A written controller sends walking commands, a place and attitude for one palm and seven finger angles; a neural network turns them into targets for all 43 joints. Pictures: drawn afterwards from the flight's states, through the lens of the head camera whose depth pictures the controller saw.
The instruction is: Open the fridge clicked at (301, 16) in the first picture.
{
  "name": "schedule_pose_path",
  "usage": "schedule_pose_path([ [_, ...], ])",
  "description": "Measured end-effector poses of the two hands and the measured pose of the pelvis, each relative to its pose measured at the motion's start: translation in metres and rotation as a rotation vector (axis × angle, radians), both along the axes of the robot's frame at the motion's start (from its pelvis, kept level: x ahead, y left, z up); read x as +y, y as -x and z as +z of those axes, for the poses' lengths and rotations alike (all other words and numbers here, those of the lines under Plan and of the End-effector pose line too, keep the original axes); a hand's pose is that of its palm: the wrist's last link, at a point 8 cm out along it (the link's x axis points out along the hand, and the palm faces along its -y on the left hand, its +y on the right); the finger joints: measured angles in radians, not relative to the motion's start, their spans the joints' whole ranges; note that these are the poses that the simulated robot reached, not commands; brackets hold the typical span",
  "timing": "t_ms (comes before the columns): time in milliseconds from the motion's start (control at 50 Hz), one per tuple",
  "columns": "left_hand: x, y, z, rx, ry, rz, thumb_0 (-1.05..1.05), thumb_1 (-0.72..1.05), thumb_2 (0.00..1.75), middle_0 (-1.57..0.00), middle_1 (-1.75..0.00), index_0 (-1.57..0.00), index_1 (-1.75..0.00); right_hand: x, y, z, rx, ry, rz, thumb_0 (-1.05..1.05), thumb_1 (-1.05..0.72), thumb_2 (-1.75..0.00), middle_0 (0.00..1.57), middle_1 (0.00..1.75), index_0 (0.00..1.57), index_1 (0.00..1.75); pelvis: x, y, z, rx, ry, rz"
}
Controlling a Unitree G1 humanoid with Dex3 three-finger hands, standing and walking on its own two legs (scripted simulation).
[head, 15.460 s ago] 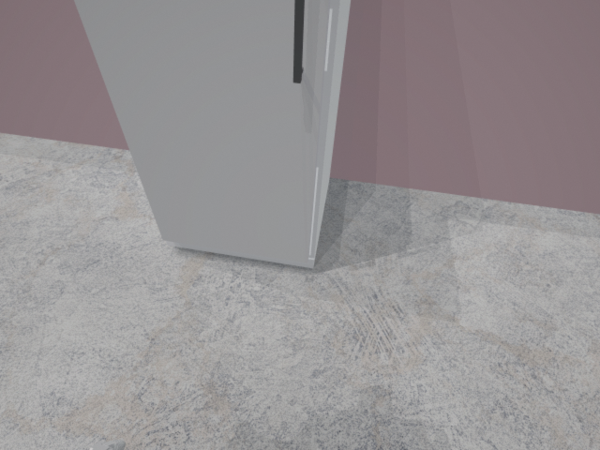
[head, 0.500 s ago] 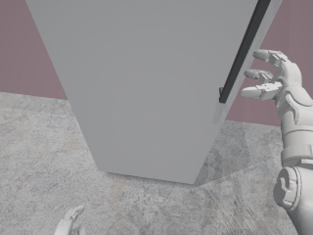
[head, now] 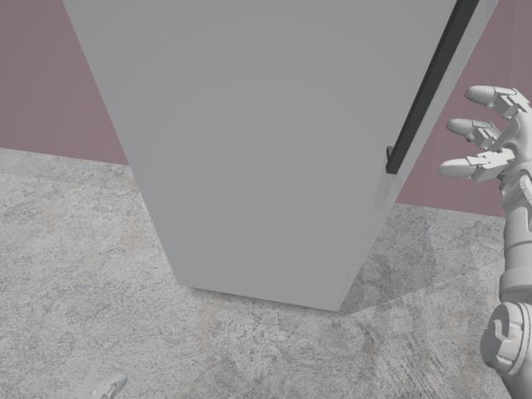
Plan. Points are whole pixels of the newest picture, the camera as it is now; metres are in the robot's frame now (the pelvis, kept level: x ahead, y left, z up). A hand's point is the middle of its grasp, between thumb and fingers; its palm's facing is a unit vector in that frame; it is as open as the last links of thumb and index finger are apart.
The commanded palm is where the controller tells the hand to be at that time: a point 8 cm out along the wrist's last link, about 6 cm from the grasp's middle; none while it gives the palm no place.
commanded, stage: move the hooked fingers beside the handle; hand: right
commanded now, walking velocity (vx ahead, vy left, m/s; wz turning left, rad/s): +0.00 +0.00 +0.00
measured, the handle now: (431, 68) +0.51 -0.17 +0.26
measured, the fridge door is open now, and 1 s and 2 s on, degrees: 0 0 0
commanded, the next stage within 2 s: feel for the door with the fingertips in 0.02 s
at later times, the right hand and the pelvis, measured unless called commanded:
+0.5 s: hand (437, 129) +0.46 -0.19 +0.20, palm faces +0.05 +1.00 +0.02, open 14.0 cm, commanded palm +0.43 -0.24 +0.20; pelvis +0.00 -0.01 +0.00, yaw +0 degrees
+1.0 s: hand (445, 121) +0.47 -0.20 +0.21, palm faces +0.07 +1.00 +0.02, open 13.8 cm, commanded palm +0.45 -0.24 +0.20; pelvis +0.00 +0.00 +0.00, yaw -1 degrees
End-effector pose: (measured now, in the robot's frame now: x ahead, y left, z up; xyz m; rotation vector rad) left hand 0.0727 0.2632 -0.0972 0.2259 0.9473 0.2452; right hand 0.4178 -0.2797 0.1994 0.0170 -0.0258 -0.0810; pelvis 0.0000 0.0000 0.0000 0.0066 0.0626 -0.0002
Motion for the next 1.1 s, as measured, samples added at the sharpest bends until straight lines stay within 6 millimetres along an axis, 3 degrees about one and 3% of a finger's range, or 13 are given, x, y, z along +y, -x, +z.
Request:
schedule_pose_path([
  [200, -0.008, -0.016, 0.003, -0.056, 0.011, -0.022, 0.01, 0.90, 0.90, -0.20, -0.30, -0.20, -0.30, -0.002, -0.004, 0.003, 0.056, 0.020, 0.000, -0.01, 0.50, -0.30, 0.30, 1.20, 0.30, 1.20, -0.003, 0.003, -0.001, 0.009, -0.001, -0.008],
  [560, -0.024, -0.016, -0.005, -0.035, 0.060, -0.026, 0.01, 0.90, 0.90, -0.20, -0.30, -0.20, -0.30, 0.043, -0.017, 0.001, 0.005, -0.006, 0.023, -0.01, 0.50, -0.30, 0.30, 1.20, 0.30, 1.20, -0.007, -0.004, -0.001, 0.010, 0.000, 0.006],
  [780, -0.013, -0.013, -0.003, -0.016, 0.033, -0.016, 0.01, 0.90, 0.90, -0.20, -0.30, -0.20, -0.30, 0.022, -0.016, -0.001, 0.057, 0.021, -0.030, -0.01, 0.50, -0.30, 0.30, 1.20, 0.30, 1.20, -0.002, -0.003, 0.000, 0.005, -0.001, -0.002],
  [920, -0.006, -0.007, -0.004, 0.010, 0.004, -0.023, 0.01, 0.90, 0.90, -0.20, -0.30, -0.20, -0.30, 0.032, -0.023, 0.008, 0.028, -0.001, 0.019, -0.01, 0.51, -0.30, 0.30, 1.20, 0.30, 1.20, -0.002, -0.001, -0.001, 0.013, -0.002, -0.017],
  [1100, -0.006, 0.012, -0.008, 0.042, 0.015, -0.021, 0.01, 0.90, 0.90, -0.20, -0.30, -0.20, -0.30, 0.030, -0.027, 0.009, 0.036, 0.006, -0.005, -0.01, 0.50, -0.30, 0.36, 1.23, 0.36, 1.26, -0.002, 0.005, -0.002, 0.029, 0.001, -0.020],
])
